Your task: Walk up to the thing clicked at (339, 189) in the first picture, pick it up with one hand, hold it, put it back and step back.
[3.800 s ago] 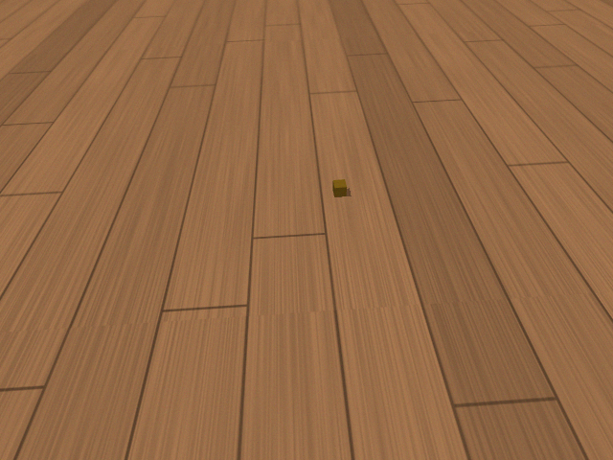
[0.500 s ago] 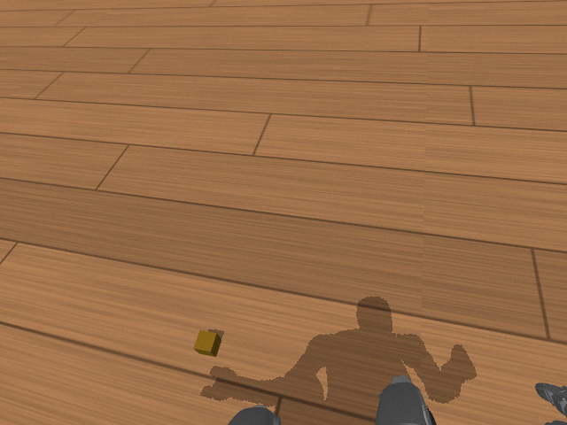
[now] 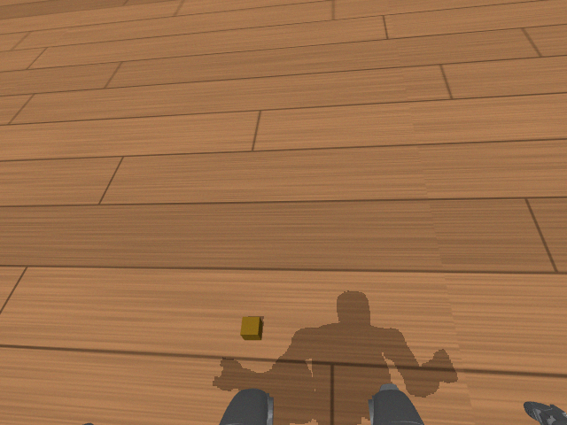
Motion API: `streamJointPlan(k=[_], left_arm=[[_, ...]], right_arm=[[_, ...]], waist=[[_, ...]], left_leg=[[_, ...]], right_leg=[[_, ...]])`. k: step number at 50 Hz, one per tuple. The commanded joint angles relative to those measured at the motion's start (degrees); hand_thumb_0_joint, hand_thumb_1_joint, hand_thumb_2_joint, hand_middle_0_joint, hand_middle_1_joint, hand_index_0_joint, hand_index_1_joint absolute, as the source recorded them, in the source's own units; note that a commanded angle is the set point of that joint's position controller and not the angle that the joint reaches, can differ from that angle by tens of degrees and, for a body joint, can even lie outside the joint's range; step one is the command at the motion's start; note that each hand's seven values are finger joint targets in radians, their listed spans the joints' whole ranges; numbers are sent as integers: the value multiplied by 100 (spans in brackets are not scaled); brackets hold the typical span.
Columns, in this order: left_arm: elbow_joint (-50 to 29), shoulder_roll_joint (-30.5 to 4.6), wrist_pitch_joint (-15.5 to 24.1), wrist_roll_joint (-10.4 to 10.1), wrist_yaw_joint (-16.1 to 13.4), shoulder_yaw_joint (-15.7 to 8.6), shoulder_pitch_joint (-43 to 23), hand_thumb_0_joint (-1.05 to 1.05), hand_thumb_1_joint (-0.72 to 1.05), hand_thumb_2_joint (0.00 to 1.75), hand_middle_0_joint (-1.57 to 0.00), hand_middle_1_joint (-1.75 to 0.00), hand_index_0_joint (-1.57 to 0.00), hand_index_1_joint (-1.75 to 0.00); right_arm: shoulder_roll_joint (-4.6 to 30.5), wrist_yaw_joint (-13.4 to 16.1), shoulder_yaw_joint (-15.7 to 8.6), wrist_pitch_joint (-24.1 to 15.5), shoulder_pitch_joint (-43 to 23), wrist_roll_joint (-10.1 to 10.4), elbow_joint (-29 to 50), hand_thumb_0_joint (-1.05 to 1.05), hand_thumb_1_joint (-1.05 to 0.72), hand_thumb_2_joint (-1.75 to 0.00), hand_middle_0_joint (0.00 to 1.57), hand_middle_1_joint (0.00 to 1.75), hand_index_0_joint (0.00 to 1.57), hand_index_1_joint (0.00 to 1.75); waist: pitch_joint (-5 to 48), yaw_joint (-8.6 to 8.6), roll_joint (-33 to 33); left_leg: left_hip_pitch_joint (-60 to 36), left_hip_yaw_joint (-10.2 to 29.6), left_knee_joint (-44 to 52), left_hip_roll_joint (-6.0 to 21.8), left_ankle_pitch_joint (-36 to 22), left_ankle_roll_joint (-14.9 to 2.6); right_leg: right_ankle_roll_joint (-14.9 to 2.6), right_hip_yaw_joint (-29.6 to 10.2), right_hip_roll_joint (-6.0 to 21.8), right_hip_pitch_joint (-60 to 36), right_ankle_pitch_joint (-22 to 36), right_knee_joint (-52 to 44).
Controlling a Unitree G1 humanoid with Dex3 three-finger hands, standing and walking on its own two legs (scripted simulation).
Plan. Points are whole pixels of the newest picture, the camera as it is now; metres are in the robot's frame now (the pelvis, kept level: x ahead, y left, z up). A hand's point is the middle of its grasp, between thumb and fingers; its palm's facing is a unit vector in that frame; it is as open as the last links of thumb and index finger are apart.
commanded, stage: walk up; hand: left
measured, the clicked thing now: (251, 328) +0.50 +0.23 -0.69
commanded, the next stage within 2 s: none
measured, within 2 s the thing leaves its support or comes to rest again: neither
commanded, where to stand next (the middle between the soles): +0.05 +0.09 m, yaw -11 degrees
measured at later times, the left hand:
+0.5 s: hand out of the picture +0.01 +0.44 -0.12, palm faces -0.23 -0.89 -0.38, open 7.4 cm
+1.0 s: hand out of the picture +0.12 +0.33 -0.09, palm faces -0.25 -0.87 -0.44, open 7.4 cm
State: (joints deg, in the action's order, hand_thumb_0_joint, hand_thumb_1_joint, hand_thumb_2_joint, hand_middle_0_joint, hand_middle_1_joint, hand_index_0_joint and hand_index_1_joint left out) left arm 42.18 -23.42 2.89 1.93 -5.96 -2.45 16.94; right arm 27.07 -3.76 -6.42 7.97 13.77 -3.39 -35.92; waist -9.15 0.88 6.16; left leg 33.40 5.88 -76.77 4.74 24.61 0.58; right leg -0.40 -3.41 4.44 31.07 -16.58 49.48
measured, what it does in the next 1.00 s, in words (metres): steps to the left, turning right: left foot, then right foot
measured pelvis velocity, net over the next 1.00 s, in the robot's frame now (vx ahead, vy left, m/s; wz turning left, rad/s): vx -0.05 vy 0.10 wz -0.27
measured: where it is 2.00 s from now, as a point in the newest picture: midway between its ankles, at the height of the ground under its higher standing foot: outside the picture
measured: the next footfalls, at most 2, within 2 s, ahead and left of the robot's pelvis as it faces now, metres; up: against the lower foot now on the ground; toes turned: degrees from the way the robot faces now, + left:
left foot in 0.10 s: +0.01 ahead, +0.25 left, +0.00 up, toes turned -2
right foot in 0.76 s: -0.03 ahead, -0.03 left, +0.00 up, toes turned -15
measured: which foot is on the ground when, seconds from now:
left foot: up 0.00-0.08, down 0.10-0.78, up 0.80-1.00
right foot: down 0.00-0.12, up 0.14-0.74, down 0.76-1.00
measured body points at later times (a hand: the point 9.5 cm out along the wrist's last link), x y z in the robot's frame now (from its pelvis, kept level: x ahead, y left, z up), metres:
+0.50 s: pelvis -0.08 +0.16 +0.03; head -0.05 +0.17 +0.48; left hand +0.02 +0.49 -0.09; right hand -0.12 -0.17 -0.07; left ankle -0.03 +0.25 -0.69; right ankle -0.12 +0.01 -0.63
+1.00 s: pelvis -0.05 +0.10 +0.03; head -0.04 +0.06 +0.48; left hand +0.13 +0.38 -0.06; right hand -0.10 -0.21 -0.12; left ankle +0.01 +0.22 -0.67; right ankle -0.06 -0.02 -0.69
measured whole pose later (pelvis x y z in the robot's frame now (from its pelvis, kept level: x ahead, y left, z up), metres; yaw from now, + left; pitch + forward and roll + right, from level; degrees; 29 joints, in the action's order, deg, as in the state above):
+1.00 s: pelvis -0.05 +0.10 +0.03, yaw -16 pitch -3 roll +0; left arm 54.0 -20.3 1.9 1.0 -0.1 -2.3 8.6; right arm 23.0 -0.6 -1.5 1.2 15.4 0.1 -54.6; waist -5.3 0.2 4.7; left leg 23.1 1.8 -50.0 0.8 24.9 -0.6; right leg -1.1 1.9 0.6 18.4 -18.9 39.7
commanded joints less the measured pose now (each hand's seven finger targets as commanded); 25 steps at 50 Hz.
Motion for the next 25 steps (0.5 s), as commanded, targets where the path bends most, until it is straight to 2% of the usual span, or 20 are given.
streamJointPlan(k=[1,2,3,4,5,6,7,8,9,10,11,12,13,15,16,17,20,22,25], left_arm=[[-132,-2382,54,98,-162,-868,209,0,90,90,-20,-30,-20,-30],[-114,-2415,41,79,-156,-869,86,0,90,90,-20,-30,-20,-30],[-105,-2410,0,37,-145,-848,-98,0,90,90,-20,-30,-20,-30],[-49,-2153,-63,42,-130,-775,-112,0,90,90,-20,-30,-20,-30],[32,-1712,-124,55,-135,-671,-91,0,90,90,-20,-30,-20,-30],[-121,-1231,-76,-54,-199,-527,-505,0,90,90,-20,-30,-20,-30],[-143,-1718,-8,59,-268,-620,-1044,0,90,90,-20,-30,-20,-30],[86,-1812,11,-34,-202,-647,-1053,0,90,90,-20,-30,-20,-30],[408,-1627,-4,-152,-110,-650,-532,0,90,90,-20,-30,-20,-30],[632,-1565,-34,-198,-5,-628,-146,0,90,90,-20,-30,-20,-30],[745,-1605,-53,-159,104,-627,47,0,90,90,-20,-30,-20,-30],[875,-1541,-79,-138,218,-637,223,0,90,90,-20,-30,-20,-30],[889,-1473,-105,-105,319,-628,293,0,90,90,-20,-30,-20,-30],[762,-1403,-153,-21,451,-634,30,0,90,90,-20,-30,-20,-30],[700,-1456,-181,28,507,-640,-166,0,90,90,-20,-30,-20,-30],[621,-1430,-206,46,553,-638,-201,0,90,90,-20,-30,-20,-30],[574,-1516,-206,45,636,-644,-230,0,90,90,-20,-30,-20,-30],[624,-1447,-169,6,683,-609,-202,0,90,90,-20,-30,-20,-30],[728,-1362,-107,-69,733,-553,-185,0,90,90,-20,-30,-20,-30]], right_arm=[[907,1,-406,-113,84,51,372,0,-90,-90,20,30,20,30],[973,3,-432,-129,224,71,268,0,-90,-90,20,30,20,30],[973,-5,-455,-145,623,85,67,0,-90,-90,20,30,20,30],[951,5,-490,-186,1088,91,-195,0,-90,-90,20,30,20,30],[1097,41,-541,-248,1575,7,-344,0,-90,-90,20,30,20,30],[1800,86,-596,-289,1024,31,-175,0,-90,-90,20,30,20,30],[2231,135,-583,-329,-26,126,-21,0,-90,-90,20,30,20,30],[1641,185,-491,-428,-581,46,145,0,-90,-90,20,30,20,30],[1376,257,-371,-484,-771,40,43,0,-90,-90,20,30,20,30],[1445,313,-334,-558,-742,65,-81,0,-90,-90,20,30,20,30],[1510,347,-329,-643,-693,149,-199,0,-90,-90,20,30,20,30],[1471,342,-303,-723,-679,175,-323,0,-90,-90,20,30,20,30],[1430,355,-283,-790,-569,153,-434,0,-90,-90,20,30,20,30],[1423,430,-242,-928,-82,145,-680,0,-90,-90,20,30,20,30],[1459,459,-246,-988,167,142,-818,0,-90,-90,20,30,20,30],[1465,485,-228,-1053,350,147,-914,0,-90,-90,20,30,20,30],[1496,522,-238,-1206,800,225,-1069,0,-90,-90,20,30,20,30],[1392,505,-210,-1282,787,236,-1098,0,-90,-90,20,30,20,30],[1314,429,-180,-1306,692,214,-1124,0,-90,-90,20,30,20,30]], waist=[[755,-171,-1916],[860,-102,-1928],[1001,99,-1886],[1121,320,-1448],[1036,622,-358],[635,646,1524],[41,516,1223],[-415,297,-41],[-341,0,-294],[-35,-95,-33],[123,-115,254],[265,-165,311],[356,-156,181],[386,-28,-139],[338,102,-240],[390,141,-234],[518,281,-176],[444,271,-115],[262,258,254]], left_leg=[[-448,-576,1496,-36,902,-28],[-790,-693,1900,-113,1027,-64],[-1476,-939,2527,-268,847,-144],[-2052,-1005,3344,-455,740,-179],[-2204,-312,4267,-216,1224,-284],[-1098,2251,5509,1421,1868,-975],[219,3759,6360,2229,2616,-1832],[475,2843,6044,1834,2482,-1443],[173,1995,5652,1255,2092,-972],[-226,1876,5441,1157,2138,-800],[-547,1872,5374,1235,2164,-887],[-823,1788,5405,1182,2291,-937],[-1319,1762,5409,1135,2378,-868],[-1916,1945,5443,1403,2443,-939],[-2092,2047,5570,1493,2440,-888],[-2540,2150,5652,1628,2334,-933],[-3317,2206,5925,1824,1905,-888],[-3310,1767,6094,1710,1550,-808],[-2840,997,6329,1511,1245,-863]], right_leg=[[-1044,-1560,723,-40,-1711,-1961],[-968,-1601,778,84,-1576,-1945],[-773,-1351,666,426,-1559,-1864],[-501,-919,344,710,-1626,-1266],[-329,-492,-377,1261,-1777,313],[-78,255,-1254,2002,-1839,2103],[-131,-239,-767,1601,-1700,2789],[-121,-522,-622,1522,-1136,2976],[-115,-544,-742,1483,-881,2989],[-125,-435,-697,1236,-694,2917],[-130,-299,-595,1007,-585,2749],[-101,-254,-636,858,-606,2636],[-40,-323,-653,969,-620,2364],[-29,-534,-576,1063,-769,1837],[-32,-625,-555,1123,-871,1663],[-24,-730,-558,1298,-932,1529],[-3,-818,-544,1556,-927,1515],[8,-760,-488,1472,-684,1326],[47,-437,-385,898,-541,834]])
